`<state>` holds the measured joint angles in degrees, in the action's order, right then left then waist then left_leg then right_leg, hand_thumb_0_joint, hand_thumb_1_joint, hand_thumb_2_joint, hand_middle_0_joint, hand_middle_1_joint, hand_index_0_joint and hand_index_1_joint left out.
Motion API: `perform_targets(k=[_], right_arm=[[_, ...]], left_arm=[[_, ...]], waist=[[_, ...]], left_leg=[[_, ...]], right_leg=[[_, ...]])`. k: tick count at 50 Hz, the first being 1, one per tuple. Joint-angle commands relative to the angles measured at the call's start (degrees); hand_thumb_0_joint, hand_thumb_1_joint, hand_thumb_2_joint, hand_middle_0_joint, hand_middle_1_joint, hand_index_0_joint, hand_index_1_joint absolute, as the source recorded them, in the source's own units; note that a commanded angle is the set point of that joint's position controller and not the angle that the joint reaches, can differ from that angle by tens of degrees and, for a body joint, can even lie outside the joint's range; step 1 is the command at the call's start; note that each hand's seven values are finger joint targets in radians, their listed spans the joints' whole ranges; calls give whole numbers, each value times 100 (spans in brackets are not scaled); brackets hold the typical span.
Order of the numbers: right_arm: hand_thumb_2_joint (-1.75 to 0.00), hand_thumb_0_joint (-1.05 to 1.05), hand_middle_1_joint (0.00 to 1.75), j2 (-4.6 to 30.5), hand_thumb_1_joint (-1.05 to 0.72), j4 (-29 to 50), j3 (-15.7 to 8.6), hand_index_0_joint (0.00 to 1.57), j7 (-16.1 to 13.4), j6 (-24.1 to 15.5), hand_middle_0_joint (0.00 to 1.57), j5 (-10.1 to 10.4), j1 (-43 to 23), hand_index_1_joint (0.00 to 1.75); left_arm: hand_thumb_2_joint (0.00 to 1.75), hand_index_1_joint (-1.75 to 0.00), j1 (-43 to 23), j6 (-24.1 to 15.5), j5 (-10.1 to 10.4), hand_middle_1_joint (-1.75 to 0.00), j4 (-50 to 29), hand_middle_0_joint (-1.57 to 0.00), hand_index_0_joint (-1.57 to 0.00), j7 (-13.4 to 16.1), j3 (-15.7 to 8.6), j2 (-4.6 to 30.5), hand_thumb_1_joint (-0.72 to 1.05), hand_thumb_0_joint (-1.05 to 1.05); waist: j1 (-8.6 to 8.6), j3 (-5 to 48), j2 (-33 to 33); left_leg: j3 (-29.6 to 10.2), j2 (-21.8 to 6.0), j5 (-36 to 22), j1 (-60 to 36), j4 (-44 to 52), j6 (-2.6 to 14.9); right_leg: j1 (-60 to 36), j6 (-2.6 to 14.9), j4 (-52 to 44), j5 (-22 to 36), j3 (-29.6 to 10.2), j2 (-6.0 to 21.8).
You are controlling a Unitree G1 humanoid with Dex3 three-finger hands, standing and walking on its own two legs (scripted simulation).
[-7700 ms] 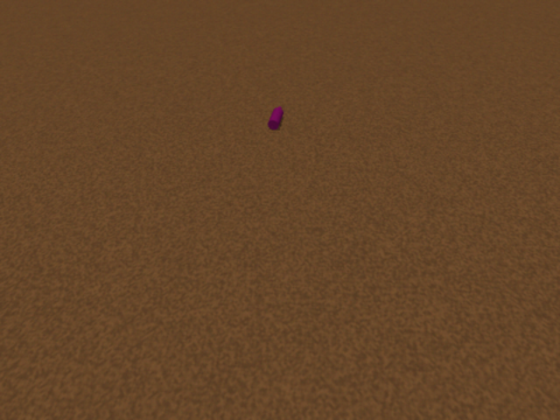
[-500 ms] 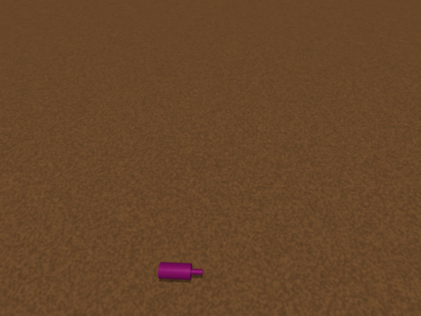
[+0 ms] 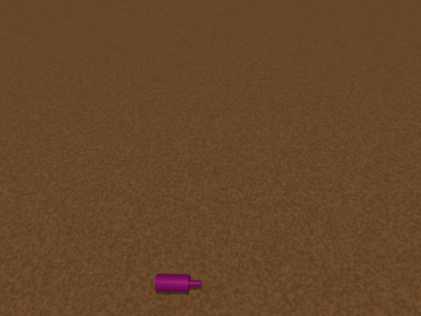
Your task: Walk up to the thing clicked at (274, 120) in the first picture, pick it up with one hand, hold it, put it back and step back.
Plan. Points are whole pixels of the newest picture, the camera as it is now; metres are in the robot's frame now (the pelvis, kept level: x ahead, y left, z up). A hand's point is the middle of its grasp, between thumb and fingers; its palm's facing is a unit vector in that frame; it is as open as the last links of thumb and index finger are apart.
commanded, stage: walk up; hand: left
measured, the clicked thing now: (178, 282) +0.42 +0.18 -0.73
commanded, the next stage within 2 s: none
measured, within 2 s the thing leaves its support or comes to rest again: neither
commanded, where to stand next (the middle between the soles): +0.03 +0.02 m, yaw -3 degrees
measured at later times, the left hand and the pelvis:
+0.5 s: hand out of the picture +0.12 +0.28 -0.17, palm faces -0.05 -0.93 -0.37, open 7.3 cm; pelvis +0.01 +0.02 -0.02, yaw -3 degrees
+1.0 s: hand out of the picture +0.00 +0.29 -0.14, palm faces -0.01 -0.92 -0.40, open 7.3 cm; pelvis -0.04 +0.01 -0.01, yaw +1 degrees
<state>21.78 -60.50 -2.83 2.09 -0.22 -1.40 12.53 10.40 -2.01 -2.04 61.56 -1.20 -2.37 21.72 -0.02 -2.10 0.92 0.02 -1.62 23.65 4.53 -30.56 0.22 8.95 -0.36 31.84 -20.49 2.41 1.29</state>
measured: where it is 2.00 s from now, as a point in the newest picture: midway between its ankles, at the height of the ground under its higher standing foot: outside the picture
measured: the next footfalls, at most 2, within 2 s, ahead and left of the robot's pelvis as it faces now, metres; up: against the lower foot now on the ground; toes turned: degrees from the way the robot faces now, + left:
left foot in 0.26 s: +0.17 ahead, +0.14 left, +0.00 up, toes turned +0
right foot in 0.60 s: -0.02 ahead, -0.12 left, +0.00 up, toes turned -2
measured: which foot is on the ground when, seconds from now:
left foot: down 0.00-0.02, up 0.04-0.24, down 0.26-0.62, up 0.64-0.92, down 0.94-1.00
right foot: down 0.00-0.28, up 0.30-0.58, down 0.60-0.96, up 0.98-1.00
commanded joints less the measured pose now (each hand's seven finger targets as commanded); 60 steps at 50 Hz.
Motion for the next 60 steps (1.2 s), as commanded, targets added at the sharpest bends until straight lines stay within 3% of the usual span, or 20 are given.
perform_targets(k=[1,3,9,12,14,15,19,25,29,31,32,35,38,42,46,47,48,49,57,60], right_arm=[[-90,0,30,1019,-90,1044,-216,20,-130,-176,20,48,-993,30],[-90,0,30,1125,-90,1135,-263,20,-174,-163,20,41,-1017,30],[-90,0,30,838,-90,795,-227,20,-170,86,20,195,-188,30],[-90,0,30,1204,-90,728,-445,20,-266,2,20,140,417,30],[-90,0,30,1778,-90,1068,-570,20,-390,-5,20,125,459,30],[-90,0,30,1959,-90,1176,-614,20,-418,32,20,218,145,30],[-90,0,30,1445,-90,1634,-500,20,-535,94,20,107,-761,30],[-90,0,30,1541,-90,1922,-564,20,-452,113,20,-46,-738,30],[-90,0,30,1457,-90,2110,-498,20,-401,264,20,-14,-944,30],[-90,0,30,900,-90,2235,-368,20,-432,266,20,104,-812,30],[-90,0,30,1276,-90,2192,-479,20,-529,281,20,79,-1137,30],[-90,0,30,1138,-90,1820,-429,20,-463,225,20,237,-330,30],[-90,0,30,1123,-90,1704,-303,20,-466,90,20,195,-111,30],[-90,0,30,1293,-90,1965,-363,20,-123,-80,20,-58,-770,30],[-90,0,30,1148,-90,1658,-411,20,-26,-241,20,-58,-46,30],[-90,0,30,1178,-90,1422,-492,20,-40,-314,20,-63,658,30],[-90,0,30,1787,-90,1357,-682,20,-65,-372,20,-127,1228,30],[-90,0,30,2169,-90,1458,-739,20,-57,-390,20,-98,1347,30],[-90,0,30,1129,-90,1790,-252,20,-231,-202,20,16,127,30],[-90,0,30,1233,-90,1949,-328,20,-265,115,20,112,-41,30]], left_arm=[[90,-30,1346,-257,75,-30,-295,-20,-20,192,-547,2025,90,0],[90,-30,1104,-237,134,-30,-635,-20,-20,224,-493,1800,90,0],[90,-30,-493,82,174,-30,-1281,-20,-20,391,-239,1380,90,0],[90,-30,-382,297,338,-30,-1448,-20,-20,312,-144,1125,90,0],[90,-30,476,489,416,-30,-1463,-20,-20,358,-177,915,90,0],[90,-30,600,583,383,-30,-1320,-20,-20,413,-208,1137,90,0],[90,-30,690,680,317,-30,-1238,-20,-20,315,-288,1247,90,0],[90,-30,704,670,195,-30,-1520,-20,-20,147,-404,1105,90,0],[90,-30,1382,552,60,-30,-1396,-20,-20,78,-562,1076,90,0],[90,-30,435,451,-124,-30,-1971,-20,-20,83,-780,2122,90,0],[90,-30,203,402,-136,-30,-2131,-20,-20,115,-782,2387,90,0],[90,-30,-640,347,-64,-30,-2194,-20,-20,229,-594,1475,90,0],[90,-30,-117,281,-105,-30,-2206,-20,-20,248,-536,1148,90,0],[90,-30,1304,37,-52,-30,-1909,-20,-20,138,-745,1735,90,0],[90,-30,840,-5,25,-30,-2010,-20,-20,62,-610,1879,90,0],[90,-30,530,3,27,-30,-2116,-20,-20,37,-463,1557,90,0],[90,-30,173,-7,105,-30,-2352,-20,-20,6,-337,993,90,0],[90,-30,-293,-29,54,-30,-2375,-20,-20,73,-431,1304,90,0],[90,-30,504,-108,315,-30,-1613,-20,-20,174,-284,992,90,0],[90,-30,521,50,316,-30,-1559,-20,-20,318,-362,1124,90,0]], waist=[[860,61,-1445],[635,-145,-501],[-99,-290,-1368],[-501,640,-195],[-333,1493,788],[-248,1353,857],[125,608,588],[68,688,979],[431,697,716],[313,-1,-1765],[481,-94,-1571],[-199,-194,-782],[202,585,-979],[820,556,-1065],[132,-8,-882],[-328,213,-516],[-647,216,1145],[-783,-301,819],[-31,-608,1055],[-6,-349,990]], left_leg=[[428,498,353,3287,-2708,157],[-439,93,917,3323,-3278,146],[101,138,-571,1441,-1117,52],[265,225,-4328,-302,368,182],[-2160,-1911,-6672,-462,495,1349],[-2683,-2342,-6082,-26,614,1851],[-1268,-1562,-4235,1221,411,1400],[-1284,-1483,-2661,1116,371,1330],[-1067,-1185,-1886,2066,-424,773],[-244,748,1269,3356,-2702,-21],[-1156,698,1490,2722,-3848,7],[-1012,951,422,2755,-4661,-91],[-598,739,394,2801,-3563,-160],[-303,316,1003,3233,-1233,26],[14,280,15,1236,505,359],[-225,367,-333,-421,984,509],[-2960,-918,1477,-1645,1731,964],[-4183,-2027,1713,-1046,1815,1611],[-397,-732,-5159,980,501,974],[-450,-477,-4601,1259,-164,846]], right_leg=[[-2616,1453,-1139,3907,-2523,1875],[-2061,1837,-1090,4775,-2397,2209],[49,870,-151,5493,-554,1108],[757,286,1705,2914,50,303],[1138,80,3821,-1940,-749,-595],[1146,116,4457,-2040,-1040,-478],[1292,89,4628,-1246,-1150,-320],[1027,7,2543,-1136,-616,-188],[-148,248,13,-61,-496,-103],[990,1277,-1300,768,-3509,2090],[1914,1960,-1450,1292,-4034,2559],[1360,1283,-237,3282,-1547,1215],[-441,1228,38,3132,-1288,1014],[-1845,1540,-720,-1099,-2654,1625],[39,1185,-583,42,-1813,1479],[1300,816,255,114,-1082,949],[3392,277,2197,-531,-170,-152],[4082,218,2634,-1329,-520,-79],[1301,33,1304,362,-60,67],[703,49,695,852,246,-228]])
